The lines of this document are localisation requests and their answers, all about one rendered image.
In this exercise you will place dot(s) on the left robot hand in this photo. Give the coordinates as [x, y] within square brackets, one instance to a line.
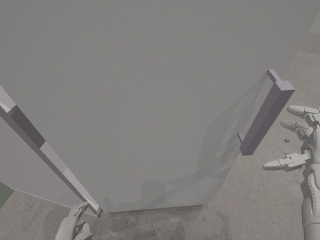
[70, 226]

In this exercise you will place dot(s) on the fridge door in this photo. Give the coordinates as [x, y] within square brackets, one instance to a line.
[143, 99]

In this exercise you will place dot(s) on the robot right forearm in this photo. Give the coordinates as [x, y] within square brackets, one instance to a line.
[310, 207]

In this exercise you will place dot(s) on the right robot hand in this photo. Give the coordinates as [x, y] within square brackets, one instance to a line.
[308, 132]

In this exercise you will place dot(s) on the handle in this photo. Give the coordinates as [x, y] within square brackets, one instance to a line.
[278, 96]

